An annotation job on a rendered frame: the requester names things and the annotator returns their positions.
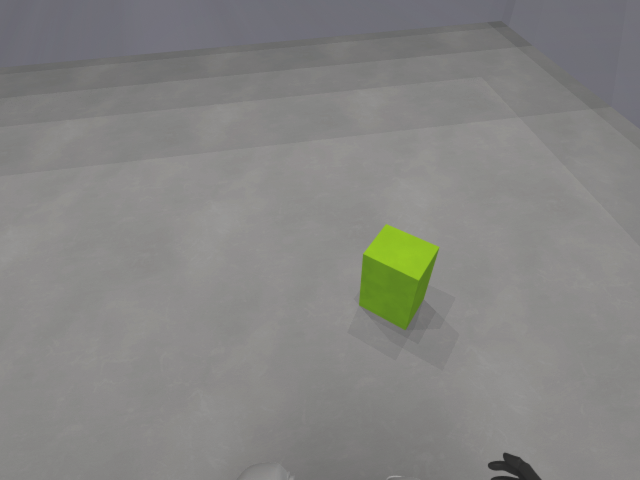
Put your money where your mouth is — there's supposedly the carton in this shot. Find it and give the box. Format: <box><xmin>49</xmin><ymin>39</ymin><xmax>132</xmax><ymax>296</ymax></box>
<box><xmin>359</xmin><ymin>224</ymin><xmax>439</xmax><ymax>330</ymax></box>

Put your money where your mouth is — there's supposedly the right robot hand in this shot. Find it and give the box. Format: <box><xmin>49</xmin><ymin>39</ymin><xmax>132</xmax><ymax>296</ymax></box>
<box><xmin>488</xmin><ymin>453</ymin><xmax>542</xmax><ymax>480</ymax></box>

